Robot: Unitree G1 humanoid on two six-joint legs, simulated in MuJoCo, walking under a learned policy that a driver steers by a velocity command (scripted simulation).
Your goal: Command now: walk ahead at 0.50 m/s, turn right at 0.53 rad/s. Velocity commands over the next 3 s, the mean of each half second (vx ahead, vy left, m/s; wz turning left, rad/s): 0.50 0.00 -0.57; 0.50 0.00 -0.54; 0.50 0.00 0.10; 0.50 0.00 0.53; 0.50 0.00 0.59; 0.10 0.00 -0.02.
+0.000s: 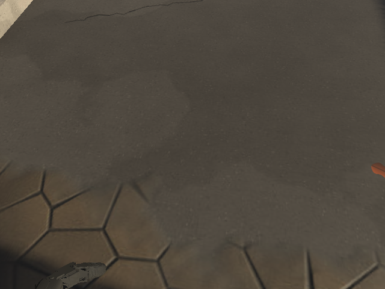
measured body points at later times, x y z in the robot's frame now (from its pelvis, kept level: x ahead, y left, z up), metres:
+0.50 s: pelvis +0.27 +0.01 -0.05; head +0.29 +0.02 +0.40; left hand +0.44 +0.24 -0.17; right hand +0.39 -0.29 -0.11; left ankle +0.38 +0.10 -0.77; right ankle +0.16 -0.09 -0.73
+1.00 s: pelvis +0.46 -0.14 -0.06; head +0.50 -0.17 +0.39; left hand +0.79 -0.08 -0.13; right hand +0.31 -0.39 -0.18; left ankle +0.40 +0.09 -0.72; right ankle +0.48 -0.26 -0.77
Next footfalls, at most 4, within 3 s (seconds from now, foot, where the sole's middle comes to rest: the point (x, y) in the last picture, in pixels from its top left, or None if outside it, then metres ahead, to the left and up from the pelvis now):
0.04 right None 0.20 -0.10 -0.81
0.44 left None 0.42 0.09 -0.81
0.96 right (267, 274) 0.51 -0.29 -0.81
1.48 left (245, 181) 0.91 -0.30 -0.81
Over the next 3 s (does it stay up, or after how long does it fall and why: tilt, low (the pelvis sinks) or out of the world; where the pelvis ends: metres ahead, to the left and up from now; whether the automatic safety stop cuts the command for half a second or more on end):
stays up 1.40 -0.41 -0.05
